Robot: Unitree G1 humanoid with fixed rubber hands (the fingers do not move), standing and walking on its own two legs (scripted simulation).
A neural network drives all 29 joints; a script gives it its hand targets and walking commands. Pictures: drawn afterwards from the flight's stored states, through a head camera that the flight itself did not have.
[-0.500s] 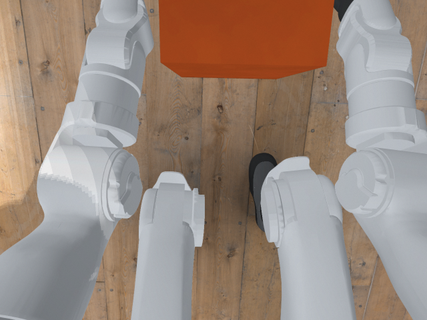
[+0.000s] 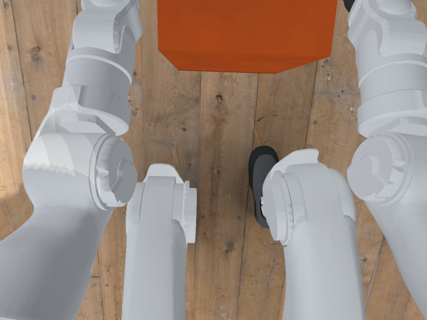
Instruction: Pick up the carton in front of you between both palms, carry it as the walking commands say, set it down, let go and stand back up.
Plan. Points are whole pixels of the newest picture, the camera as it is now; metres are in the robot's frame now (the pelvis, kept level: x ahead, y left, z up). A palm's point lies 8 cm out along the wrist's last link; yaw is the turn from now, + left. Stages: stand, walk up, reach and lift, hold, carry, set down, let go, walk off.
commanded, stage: set down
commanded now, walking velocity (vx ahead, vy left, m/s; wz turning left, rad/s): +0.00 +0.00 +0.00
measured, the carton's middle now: out of the picture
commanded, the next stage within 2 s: let go in 1.64 s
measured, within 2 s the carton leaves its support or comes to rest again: neither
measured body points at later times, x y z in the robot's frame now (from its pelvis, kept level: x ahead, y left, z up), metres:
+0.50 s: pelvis +0.00 +0.00 +0.00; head +0.39 -0.02 +0.21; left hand +0.58 +0.10 -0.21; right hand +0.53 -0.26 -0.21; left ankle +0.09 +0.11 -0.34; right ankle +0.13 -0.13 -0.34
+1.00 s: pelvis +0.00 -0.01 +0.06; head +0.35 -0.04 +0.34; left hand +0.60 +0.10 -0.05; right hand +0.55 -0.27 -0.06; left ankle +0.09 +0.10 -0.34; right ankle +0.13 -0.13 -0.34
